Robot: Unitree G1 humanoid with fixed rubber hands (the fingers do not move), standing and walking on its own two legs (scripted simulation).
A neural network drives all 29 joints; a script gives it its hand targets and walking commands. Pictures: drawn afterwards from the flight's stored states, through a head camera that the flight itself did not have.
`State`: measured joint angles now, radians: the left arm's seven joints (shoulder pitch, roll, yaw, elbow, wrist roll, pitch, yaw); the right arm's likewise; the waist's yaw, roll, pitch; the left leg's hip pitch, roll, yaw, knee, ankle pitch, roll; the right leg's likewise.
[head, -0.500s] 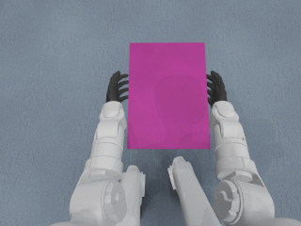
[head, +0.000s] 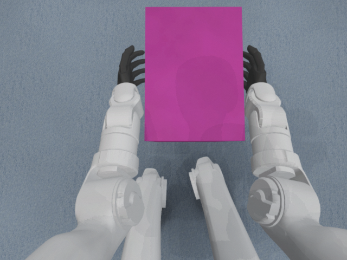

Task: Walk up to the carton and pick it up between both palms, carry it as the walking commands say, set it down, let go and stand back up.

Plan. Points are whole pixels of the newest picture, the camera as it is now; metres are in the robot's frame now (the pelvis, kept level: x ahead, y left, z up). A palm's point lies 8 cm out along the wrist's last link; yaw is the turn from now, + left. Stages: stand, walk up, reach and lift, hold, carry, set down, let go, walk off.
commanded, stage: set down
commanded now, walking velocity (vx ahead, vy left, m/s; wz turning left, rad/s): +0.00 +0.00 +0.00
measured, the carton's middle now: (189, 90) +0.47 -0.07 -0.16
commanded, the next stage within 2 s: none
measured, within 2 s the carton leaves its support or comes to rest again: neither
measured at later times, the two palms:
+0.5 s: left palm (137, 86) +0.51 +0.05 -0.17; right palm (242, 85) +0.47 -0.22 -0.17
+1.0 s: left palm (144, 89) +0.53 +0.05 -0.26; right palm (234, 87) +0.49 -0.22 -0.26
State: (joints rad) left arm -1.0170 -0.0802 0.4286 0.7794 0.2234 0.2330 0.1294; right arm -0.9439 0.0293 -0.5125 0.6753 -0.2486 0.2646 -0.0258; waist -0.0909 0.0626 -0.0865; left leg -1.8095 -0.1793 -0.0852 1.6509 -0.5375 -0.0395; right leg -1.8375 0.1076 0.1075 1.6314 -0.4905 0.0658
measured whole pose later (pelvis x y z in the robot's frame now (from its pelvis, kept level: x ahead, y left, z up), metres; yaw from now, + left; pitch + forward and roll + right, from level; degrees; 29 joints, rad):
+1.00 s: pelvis -0.01 -0.01 -0.12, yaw +1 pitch +43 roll +2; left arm -1.34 0.06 0.36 0.87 0.11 0.23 0.18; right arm -1.28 -0.12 -0.44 0.77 -0.16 0.28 -0.07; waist -0.10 0.07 0.16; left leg -2.20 -0.22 -0.06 2.04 -0.60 -0.09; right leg -2.24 0.14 0.09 2.03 -0.54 0.08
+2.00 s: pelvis -0.01 +0.00 -0.15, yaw +2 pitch +39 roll +0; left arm -1.40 0.12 0.26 1.00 0.05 0.18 0.20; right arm -1.32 -0.16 -0.42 0.87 -0.13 0.23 -0.06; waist -0.12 0.07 0.28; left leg -2.21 -0.22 -0.05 2.16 -0.64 -0.07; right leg -2.23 0.08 0.05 2.15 -0.59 0.06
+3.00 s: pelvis -0.02 +0.00 -0.16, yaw +1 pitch +35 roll -1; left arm -1.47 0.19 0.18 1.07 0.01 0.13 0.15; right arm -1.40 -0.23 -0.39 1.04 -0.08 0.11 -0.03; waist -0.12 0.06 0.38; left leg -2.19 -0.18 -0.03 2.20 -0.62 -0.05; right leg -2.21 0.05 0.03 2.17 -0.57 0.05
